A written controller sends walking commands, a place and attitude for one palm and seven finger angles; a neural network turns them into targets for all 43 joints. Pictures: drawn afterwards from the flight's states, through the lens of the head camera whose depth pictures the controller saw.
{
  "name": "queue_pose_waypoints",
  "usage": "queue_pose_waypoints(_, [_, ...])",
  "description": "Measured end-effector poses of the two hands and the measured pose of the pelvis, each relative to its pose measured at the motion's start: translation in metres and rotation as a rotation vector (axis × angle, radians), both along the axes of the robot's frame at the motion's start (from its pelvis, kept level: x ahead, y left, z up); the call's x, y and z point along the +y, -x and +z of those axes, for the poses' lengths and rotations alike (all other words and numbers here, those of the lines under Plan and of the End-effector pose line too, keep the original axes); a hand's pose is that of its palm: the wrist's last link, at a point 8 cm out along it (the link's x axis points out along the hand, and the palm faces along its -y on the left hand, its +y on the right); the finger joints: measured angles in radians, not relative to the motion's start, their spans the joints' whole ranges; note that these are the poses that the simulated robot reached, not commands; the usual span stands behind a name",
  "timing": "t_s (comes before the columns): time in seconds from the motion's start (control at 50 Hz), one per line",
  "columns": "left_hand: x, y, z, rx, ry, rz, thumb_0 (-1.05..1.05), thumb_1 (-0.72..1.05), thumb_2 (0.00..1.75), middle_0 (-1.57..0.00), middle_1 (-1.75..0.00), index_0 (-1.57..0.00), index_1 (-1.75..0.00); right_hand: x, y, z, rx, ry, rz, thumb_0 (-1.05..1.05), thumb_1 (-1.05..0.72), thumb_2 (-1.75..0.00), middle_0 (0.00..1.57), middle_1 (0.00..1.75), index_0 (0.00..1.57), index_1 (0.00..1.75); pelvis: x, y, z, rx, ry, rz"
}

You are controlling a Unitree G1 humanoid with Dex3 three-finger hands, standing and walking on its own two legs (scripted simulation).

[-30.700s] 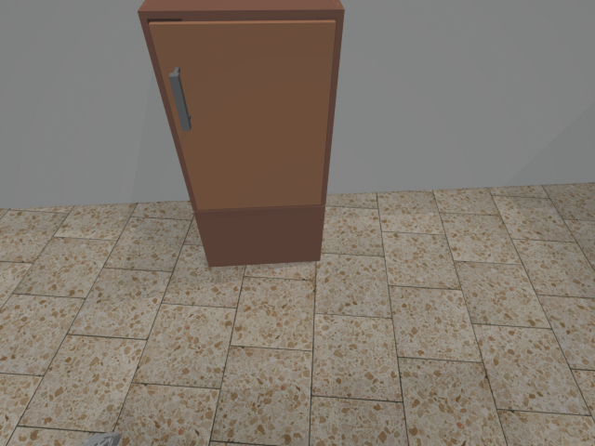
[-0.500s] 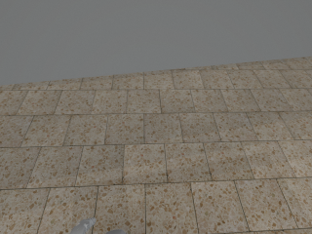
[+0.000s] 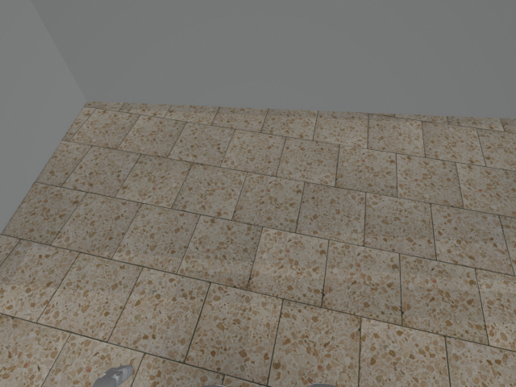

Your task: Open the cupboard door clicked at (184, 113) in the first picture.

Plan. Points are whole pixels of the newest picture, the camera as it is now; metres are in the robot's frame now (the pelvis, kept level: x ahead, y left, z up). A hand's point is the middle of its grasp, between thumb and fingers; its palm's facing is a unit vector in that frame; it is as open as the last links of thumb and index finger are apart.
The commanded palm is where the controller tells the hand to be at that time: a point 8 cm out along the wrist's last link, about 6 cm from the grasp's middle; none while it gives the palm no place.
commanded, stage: turn to face it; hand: left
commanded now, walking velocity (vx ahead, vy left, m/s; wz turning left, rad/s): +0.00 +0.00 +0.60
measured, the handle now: out of the picture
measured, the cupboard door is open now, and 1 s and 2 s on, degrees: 41 41 41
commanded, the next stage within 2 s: none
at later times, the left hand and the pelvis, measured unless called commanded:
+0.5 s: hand out of the picture -0.05 +0.17 -0.17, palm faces +0.39 -0.89 -0.25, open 7.3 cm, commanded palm none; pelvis -0.02 -0.03 +0.00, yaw +21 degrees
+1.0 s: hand out of the picture +0.00 +0.21 -0.15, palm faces +0.55 -0.79 -0.27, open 7.4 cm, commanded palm none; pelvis -0.01 -0.03 +0.00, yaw +36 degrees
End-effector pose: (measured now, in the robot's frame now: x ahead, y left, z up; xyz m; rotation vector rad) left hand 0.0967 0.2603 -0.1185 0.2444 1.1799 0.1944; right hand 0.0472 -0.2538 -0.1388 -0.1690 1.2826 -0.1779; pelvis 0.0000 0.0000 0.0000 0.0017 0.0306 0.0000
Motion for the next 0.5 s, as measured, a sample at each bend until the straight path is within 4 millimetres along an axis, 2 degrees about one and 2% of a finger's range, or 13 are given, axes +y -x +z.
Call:
queue_pose_waypoints(0.08, [-0.024,0.015,0.004,-0.041,-0.022,0.033,0.01,0.91,0.9,-0.2,-0.3,-0.2,-0.3,-0.022,-0.016,-0.015,-0.003,-0.023,0.04,0.01,-0.91,-0.9,0.2,0.3,0.21,0.3,-0.021,0.005,-0.006,-0.012,-0.016,0.059])
queue_pose_waypoints(0.22, [-0.058,0.063,0.012,0.0,0.015,0.146,0.01,0.91,0.9,-0.2,-0.3,-0.21,-0.3,-0.039,-0.053,0.001,-0.021,-0.033,0.14,0.01,-0.91,-0.9,0.2,0.3,0.2,0.3,-0.041,0.006,0.009,-0.019,-0.051,0.165])
queue_pose_waypoints(0.28, [-0.062,0.081,0.011,0.007,0.022,0.209,0.01,0.92,0.9,-0.2,-0.3,-0.21,-0.3,-0.037,-0.067,0.005,-0.017,-0.027,0.191,0.01,-0.91,-0.9,0.2,0.3,0.2,0.3,-0.046,0.006,0.01,-0.014,-0.052,0.211])
queue_pose_waypoints(0.38, [-0.06,0.118,0.004,0.029,0.036,0.303,0.0,0.92,0.9,-0.2,-0.3,-0.21,-0.3,-0.02,-0.095,0.008,-0.022,-0.016,0.299,0.01,-0.91,-0.9,0.2,0.3,0.2,0.3,-0.044,0.009,0.008,-0.011,-0.046,0.285])
queue_pose_waypoints(0.5, [-0.045,0.175,-0.016,0.089,0.064,0.421,0.01,0.91,0.9,-0.2,-0.3,-0.21,-0.3,0.03,-0.134,0.014,-0.102,-0.01,0.441,0.01,-0.91,-0.9,0.2,0.3,0.2,0.3,-0.028,0.018,0.0,-0.009,-0.026,0.367])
